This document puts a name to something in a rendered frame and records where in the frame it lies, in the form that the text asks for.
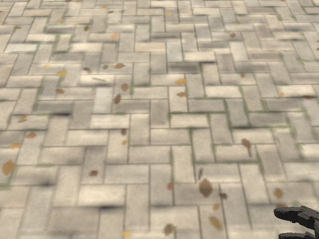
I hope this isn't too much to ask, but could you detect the robot right hand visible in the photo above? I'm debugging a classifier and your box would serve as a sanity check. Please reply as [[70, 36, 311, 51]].
[[273, 205, 319, 239]]

